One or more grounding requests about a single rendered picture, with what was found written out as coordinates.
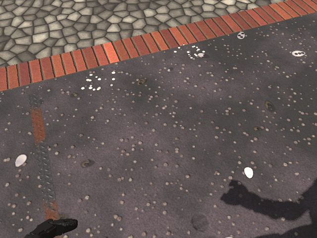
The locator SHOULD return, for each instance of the left robot hand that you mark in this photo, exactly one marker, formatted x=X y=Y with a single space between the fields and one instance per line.
x=51 y=228

